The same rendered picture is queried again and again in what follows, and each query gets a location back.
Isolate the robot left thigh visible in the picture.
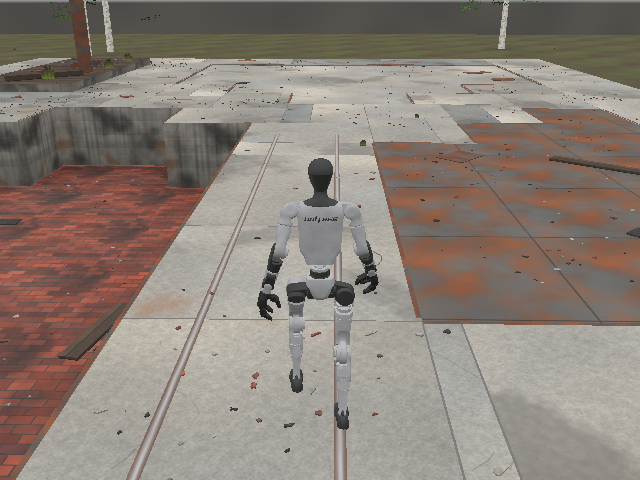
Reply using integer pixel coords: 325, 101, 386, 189
286, 277, 307, 333

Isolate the robot left upper arm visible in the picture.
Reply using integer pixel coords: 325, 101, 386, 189
273, 201, 300, 259

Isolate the left robot hand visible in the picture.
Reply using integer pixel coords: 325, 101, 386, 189
257, 291, 281, 321

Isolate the right robot hand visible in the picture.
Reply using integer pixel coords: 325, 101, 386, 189
355, 273, 379, 294

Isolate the robot left forearm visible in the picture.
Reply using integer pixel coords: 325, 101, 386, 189
260, 243, 283, 294

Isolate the robot right upper arm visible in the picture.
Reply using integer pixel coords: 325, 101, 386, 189
341, 202, 369, 256

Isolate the robot left foot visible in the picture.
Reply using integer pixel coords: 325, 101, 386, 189
289, 369, 303, 393

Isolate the robot right forearm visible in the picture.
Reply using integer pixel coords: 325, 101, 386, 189
359, 240, 377, 277

